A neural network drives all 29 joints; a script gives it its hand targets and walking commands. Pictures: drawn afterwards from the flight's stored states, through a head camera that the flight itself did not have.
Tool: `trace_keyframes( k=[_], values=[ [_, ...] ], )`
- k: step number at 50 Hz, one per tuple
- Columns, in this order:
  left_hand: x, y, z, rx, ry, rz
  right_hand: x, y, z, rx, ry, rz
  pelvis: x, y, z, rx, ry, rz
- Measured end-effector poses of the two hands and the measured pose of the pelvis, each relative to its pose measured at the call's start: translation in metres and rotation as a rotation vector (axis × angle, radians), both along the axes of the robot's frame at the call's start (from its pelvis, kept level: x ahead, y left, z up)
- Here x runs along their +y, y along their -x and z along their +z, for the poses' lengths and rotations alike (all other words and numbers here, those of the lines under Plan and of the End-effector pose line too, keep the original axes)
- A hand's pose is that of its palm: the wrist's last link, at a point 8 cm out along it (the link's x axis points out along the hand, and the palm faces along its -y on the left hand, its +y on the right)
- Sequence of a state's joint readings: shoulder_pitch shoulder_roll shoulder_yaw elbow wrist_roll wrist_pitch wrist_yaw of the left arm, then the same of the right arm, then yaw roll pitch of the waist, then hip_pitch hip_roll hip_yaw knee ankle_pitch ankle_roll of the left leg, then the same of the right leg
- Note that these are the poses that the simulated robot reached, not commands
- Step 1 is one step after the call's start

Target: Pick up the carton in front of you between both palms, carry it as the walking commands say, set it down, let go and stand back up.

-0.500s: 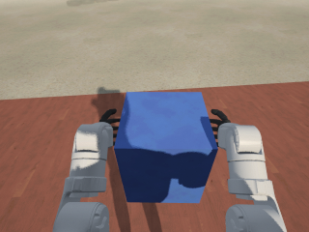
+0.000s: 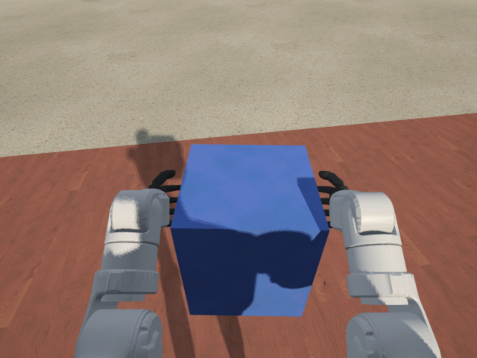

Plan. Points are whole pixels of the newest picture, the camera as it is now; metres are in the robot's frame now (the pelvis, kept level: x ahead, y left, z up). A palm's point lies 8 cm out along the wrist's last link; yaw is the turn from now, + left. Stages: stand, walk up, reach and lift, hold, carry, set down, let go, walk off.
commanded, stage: carry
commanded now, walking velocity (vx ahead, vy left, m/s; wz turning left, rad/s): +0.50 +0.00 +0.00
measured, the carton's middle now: (246, 231) +0.35 +0.00 +0.04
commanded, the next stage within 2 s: none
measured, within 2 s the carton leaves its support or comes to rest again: neither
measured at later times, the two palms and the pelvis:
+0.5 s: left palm (189, 145) +0.58 +0.12 +0.07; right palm (313, 137) +0.61 -0.18 +0.06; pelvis +0.25 -0.06 -0.02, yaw +2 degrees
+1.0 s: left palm (200, 95) +0.90 +0.12 +0.03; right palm (294, 96) +0.88 -0.18 +0.03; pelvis +0.54 -0.01 -0.07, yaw +0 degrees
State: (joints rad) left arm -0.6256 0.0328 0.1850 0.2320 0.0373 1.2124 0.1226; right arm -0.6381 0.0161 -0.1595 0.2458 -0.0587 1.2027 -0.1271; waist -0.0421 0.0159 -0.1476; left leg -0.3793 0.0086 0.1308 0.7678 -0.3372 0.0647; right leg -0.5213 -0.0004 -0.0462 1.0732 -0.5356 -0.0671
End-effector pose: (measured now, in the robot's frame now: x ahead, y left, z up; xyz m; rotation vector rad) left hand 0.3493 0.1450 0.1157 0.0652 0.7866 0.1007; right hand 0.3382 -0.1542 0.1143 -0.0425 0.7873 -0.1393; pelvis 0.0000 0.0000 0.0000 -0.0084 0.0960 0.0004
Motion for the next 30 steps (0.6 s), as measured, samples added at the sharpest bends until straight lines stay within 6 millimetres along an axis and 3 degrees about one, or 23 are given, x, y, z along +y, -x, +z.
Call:
trace_keyframes(
  k=[6, 10, 13, 20, 24, 30],
  values=[
    [-0.021, -0.060, -0.008, -0.008, 0.025, -0.010, -0.021, -0.048, -0.011, -0.009, -0.019, -0.045, -0.009, -0.047, 0.002, 0.000, 0.000, 0.005],
    [-0.038, -0.110, -0.010, -0.055, 0.036, 0.009, -0.038, -0.101, -0.013, -0.057, -0.038, -0.055, -0.024, -0.095, -0.008, -0.006, -0.015, 0.008],
    [-0.045, -0.146, -0.019, -0.103, 0.021, 0.042, -0.046, -0.150, -0.023, -0.104, -0.047, -0.017, -0.039, -0.134, -0.032, -0.021, -0.039, 0.024],
    [-0.033, -0.184, -0.055, 0.021, 0.001, 0.126, -0.033, -0.219, -0.057, 0.023, -0.059, 0.065, -0.056, -0.198, -0.025, -0.013, -0.045, 0.021],
    [-0.026, -0.221, -0.052, -0.002, 0.011, 0.155, -0.026, -0.260, -0.055, 0.001, -0.064, 0.081, -0.060, -0.236, -0.020, -0.002, -0.045, 0.026],
    [-0.018, -0.295, -0.036, -0.091, 0.026, 0.153, -0.018, -0.329, -0.040, -0.088, -0.071, 0.064, -0.054, -0.305, -0.022, 0.005, -0.027, 0.016]
  ],
)
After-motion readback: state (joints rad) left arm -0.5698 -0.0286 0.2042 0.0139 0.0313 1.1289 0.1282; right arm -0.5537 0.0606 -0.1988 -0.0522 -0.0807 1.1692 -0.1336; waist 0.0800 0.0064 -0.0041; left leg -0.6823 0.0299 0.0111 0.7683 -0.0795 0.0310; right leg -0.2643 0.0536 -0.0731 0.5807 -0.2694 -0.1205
